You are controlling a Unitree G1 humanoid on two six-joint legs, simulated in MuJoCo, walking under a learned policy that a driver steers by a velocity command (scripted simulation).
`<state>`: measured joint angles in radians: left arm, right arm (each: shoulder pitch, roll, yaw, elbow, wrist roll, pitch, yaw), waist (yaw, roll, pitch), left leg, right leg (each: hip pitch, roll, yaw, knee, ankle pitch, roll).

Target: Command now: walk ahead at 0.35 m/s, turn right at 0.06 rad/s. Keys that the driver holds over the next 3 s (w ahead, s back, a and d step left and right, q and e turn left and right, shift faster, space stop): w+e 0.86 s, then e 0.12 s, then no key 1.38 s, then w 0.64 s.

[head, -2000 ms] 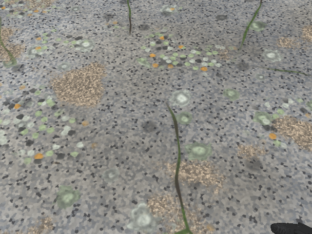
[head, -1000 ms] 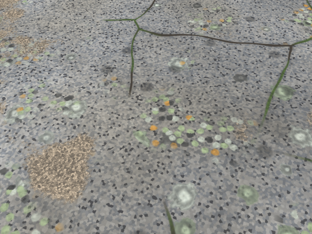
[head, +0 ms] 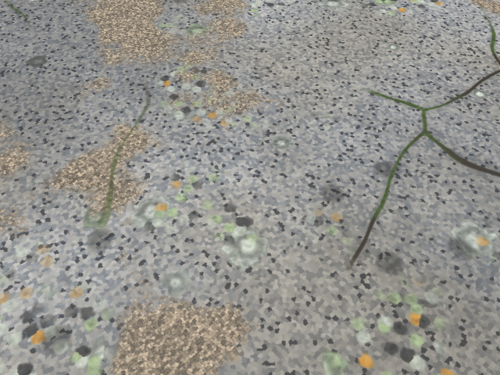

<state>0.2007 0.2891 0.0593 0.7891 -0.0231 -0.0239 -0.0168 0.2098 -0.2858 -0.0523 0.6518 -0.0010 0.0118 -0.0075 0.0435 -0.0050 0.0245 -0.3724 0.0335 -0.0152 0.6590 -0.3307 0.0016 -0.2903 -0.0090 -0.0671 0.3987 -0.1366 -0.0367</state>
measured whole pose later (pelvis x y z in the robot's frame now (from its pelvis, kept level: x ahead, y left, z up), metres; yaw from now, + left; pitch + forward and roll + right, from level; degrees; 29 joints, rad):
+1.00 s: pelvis +0.46 -0.13 -0.02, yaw -33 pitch +2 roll +0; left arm 0.36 0.31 0.09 0.75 -0.02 -0.01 0.02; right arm 0.04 -0.27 -0.04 0.63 -0.03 -0.13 0.01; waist 0.08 0.00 0.02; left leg -0.48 -0.02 -0.04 0.49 -0.04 0.01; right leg -0.15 0.12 0.24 0.68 -0.51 -0.04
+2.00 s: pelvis +0.55 -0.21 +0.00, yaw -38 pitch -2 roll +0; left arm 0.20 0.23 0.04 0.85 0.01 0.01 0.02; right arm 0.17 -0.25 -0.03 0.99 -0.01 0.01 -0.03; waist -0.02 0.00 0.03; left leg -0.18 0.04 0.02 0.48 -0.27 -0.04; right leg -0.19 0.03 0.03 0.51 -0.29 -0.02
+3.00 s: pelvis +0.72 -0.30 -0.01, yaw -38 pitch +2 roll +0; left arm -0.07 0.23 0.03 0.88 -0.03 -0.08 -0.04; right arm 0.52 -0.19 -0.02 1.10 0.01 -0.08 -0.02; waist -0.10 -0.02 0.03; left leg 0.17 -0.01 0.04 0.14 -0.34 0.02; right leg -0.62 -0.05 -0.04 0.57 0.01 -0.04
